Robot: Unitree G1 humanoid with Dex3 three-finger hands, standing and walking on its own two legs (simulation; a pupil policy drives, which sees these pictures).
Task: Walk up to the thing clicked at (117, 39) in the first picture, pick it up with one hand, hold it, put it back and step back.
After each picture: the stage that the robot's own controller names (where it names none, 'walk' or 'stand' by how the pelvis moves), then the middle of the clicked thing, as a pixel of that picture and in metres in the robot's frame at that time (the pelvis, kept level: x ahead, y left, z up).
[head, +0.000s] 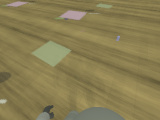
stand; (118, 38) +2.00 -0.67 -0.72
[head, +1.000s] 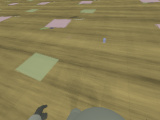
walk; (104, 40) +1.96 -0.18 -0.70
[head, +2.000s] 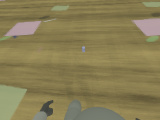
walk; (83, 49) +1.35 +0.23 -0.71
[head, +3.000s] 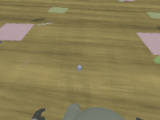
walk; (79, 68) +0.83 +0.21 -0.70
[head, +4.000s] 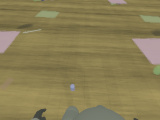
walk; (72, 87) +0.48 +0.21 -0.71
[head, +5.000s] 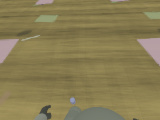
stand; (72, 100) +0.29 +0.22 -0.70
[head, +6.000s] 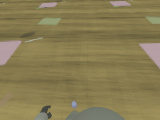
stand; (74, 104) +0.27 +0.19 -0.72
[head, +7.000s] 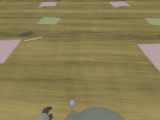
stand; (72, 103) +0.29 +0.21 -0.73
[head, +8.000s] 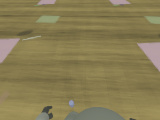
stand; (71, 103) +0.27 +0.22 -0.73
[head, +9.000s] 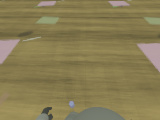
stand; (71, 104) +0.27 +0.22 -0.73
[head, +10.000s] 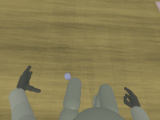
go down; (67, 76) +0.32 +0.23 -0.47
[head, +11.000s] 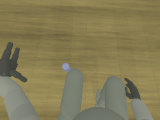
go down; (66, 67) +0.35 +0.26 -0.32
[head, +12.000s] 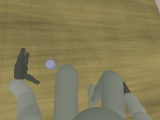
close in; (51, 65) +0.32 +0.28 -0.24
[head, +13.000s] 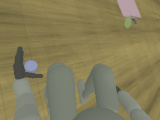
close; (31, 67) +0.32 +0.29 -0.21
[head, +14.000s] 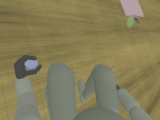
lift; (31, 65) +0.32 +0.30 -0.21
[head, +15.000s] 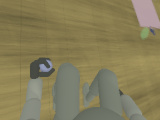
lift; (45, 67) +0.29 +0.28 -0.16
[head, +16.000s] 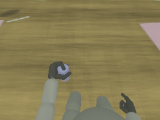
lift; (64, 73) +0.31 +0.19 +0.01
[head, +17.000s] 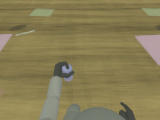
hold; (67, 73) +0.33 +0.17 +0.00
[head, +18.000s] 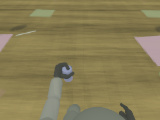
hold; (67, 73) +0.32 +0.18 +0.00
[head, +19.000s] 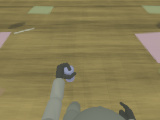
hold; (69, 74) +0.33 +0.16 -0.01
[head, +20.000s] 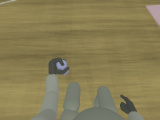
crouch; (63, 67) +0.35 +0.21 -0.07
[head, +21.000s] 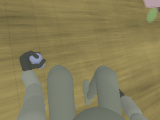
lower; (37, 61) +0.35 +0.30 -0.20
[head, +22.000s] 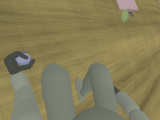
lower; (25, 61) +0.36 +0.31 -0.21
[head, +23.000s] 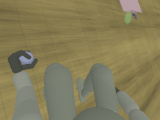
lower; (28, 60) +0.35 +0.31 -0.21
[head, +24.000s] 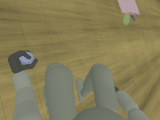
lower; (27, 60) +0.35 +0.31 -0.21
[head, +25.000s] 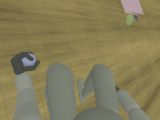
loosen; (30, 62) +0.33 +0.30 -0.21
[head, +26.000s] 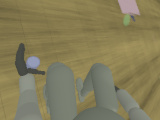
withdraw; (32, 64) +0.33 +0.28 -0.22
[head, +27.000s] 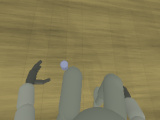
walk; (64, 65) +0.36 +0.24 -0.29
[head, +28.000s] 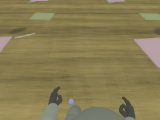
stand; (71, 102) +0.28 +0.19 -0.65
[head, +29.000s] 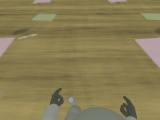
stand; (71, 100) +0.30 +0.21 -0.67
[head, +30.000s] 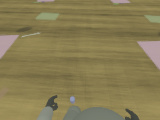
stand; (72, 99) +0.30 +0.20 -0.69
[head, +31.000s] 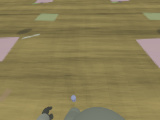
walk; (73, 98) +0.32 +0.20 -0.72
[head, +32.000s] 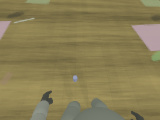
walk; (75, 78) +0.51 +0.17 -0.70
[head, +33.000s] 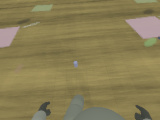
walk; (75, 64) +0.83 +0.31 -0.69
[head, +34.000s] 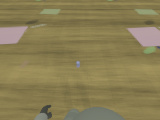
stand; (78, 64) +0.94 +0.24 -0.71
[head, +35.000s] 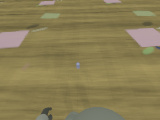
stand; (78, 65) +0.96 +0.25 -0.72
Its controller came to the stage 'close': yes
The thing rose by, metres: 0.71
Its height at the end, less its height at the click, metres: +0.00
